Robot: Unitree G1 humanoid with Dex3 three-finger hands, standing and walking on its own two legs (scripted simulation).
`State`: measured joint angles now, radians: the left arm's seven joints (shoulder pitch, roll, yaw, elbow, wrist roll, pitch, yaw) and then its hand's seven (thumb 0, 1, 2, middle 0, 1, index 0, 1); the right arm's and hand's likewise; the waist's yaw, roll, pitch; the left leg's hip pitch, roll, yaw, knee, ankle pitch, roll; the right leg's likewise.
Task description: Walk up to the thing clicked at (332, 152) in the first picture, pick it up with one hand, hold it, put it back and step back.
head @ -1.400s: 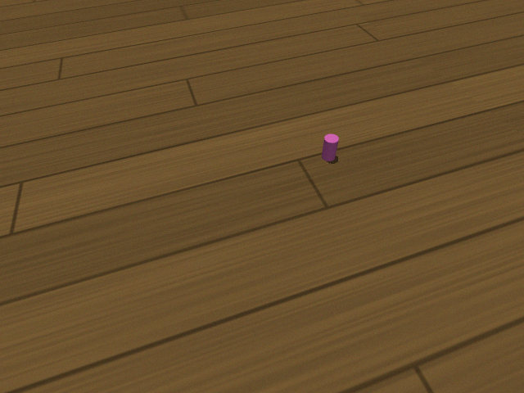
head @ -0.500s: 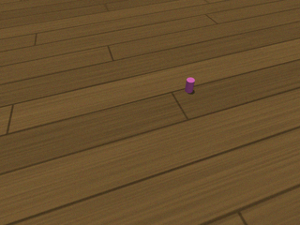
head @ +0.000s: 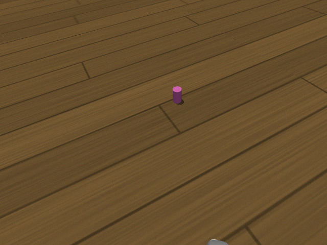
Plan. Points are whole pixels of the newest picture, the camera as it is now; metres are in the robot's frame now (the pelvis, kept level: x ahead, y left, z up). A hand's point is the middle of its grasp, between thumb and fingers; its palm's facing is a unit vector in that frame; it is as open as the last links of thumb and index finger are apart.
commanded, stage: walk up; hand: left
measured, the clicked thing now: (177, 95) +1.39 -0.07 -0.70
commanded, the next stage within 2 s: none
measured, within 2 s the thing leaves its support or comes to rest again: neither
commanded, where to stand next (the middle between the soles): +1.01 -0.19 m, yaw -13 degrees
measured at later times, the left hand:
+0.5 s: hand (102, 197) +0.30 +0.24 -0.16, palm faces -0.19 -0.92 -0.34, open 7.4 cm
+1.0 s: hand (139, 120) +0.59 +0.12 -0.11, palm faces -0.24 -0.89 -0.39, open 7.4 cm
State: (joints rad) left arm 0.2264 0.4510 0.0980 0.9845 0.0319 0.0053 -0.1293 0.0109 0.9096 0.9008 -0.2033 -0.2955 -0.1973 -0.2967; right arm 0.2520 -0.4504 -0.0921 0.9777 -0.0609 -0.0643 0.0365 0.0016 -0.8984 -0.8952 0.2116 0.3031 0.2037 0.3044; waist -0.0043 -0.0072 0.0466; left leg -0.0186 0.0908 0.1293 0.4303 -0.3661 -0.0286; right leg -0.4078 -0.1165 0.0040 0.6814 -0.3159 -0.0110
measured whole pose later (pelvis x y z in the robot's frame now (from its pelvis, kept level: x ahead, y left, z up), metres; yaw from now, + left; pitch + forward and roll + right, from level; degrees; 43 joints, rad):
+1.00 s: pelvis +0.43 -0.11 +0.00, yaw -14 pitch -3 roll +0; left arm 0.25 0.38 0.04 0.84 -0.01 -0.09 -0.06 0.01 0.91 0.90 -0.21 -0.30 -0.20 -0.30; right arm 0.30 -0.44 -0.05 0.87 -0.01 -0.04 0.05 0.01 -0.90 -0.90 0.21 0.30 0.20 0.30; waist 0.00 0.07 0.08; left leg -0.44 0.08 0.01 1.09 -0.34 0.03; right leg -0.26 0.01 -0.03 0.55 -0.24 -0.04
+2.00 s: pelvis +0.80 -0.17 +0.00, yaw -13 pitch -2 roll -1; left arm 0.35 0.43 0.05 0.86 0.01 -0.08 -0.05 0.01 0.90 0.90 -0.21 -0.30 -0.20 -0.30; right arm 0.29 -0.43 -0.07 0.87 -0.03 -0.04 0.08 0.00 -0.90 -0.90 0.21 0.30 0.20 0.30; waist 0.04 0.02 0.06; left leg -0.43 0.08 0.03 0.66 -0.25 0.01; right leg -0.19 -0.05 -0.08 0.57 -0.34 -0.01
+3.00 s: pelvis +0.93 -0.19 +0.01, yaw -12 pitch -3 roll +0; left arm 0.06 0.36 0.00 1.15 -0.01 -0.02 -0.01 0.01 0.91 0.90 -0.20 -0.30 -0.20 -0.30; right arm 0.09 -0.37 0.00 1.13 -0.01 -0.01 0.01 0.00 -0.90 -0.90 0.21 0.30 0.20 0.30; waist 0.02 -0.01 0.07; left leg -0.12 0.00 0.01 0.44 -0.27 0.00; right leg -0.24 -0.05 -0.04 0.41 -0.13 0.02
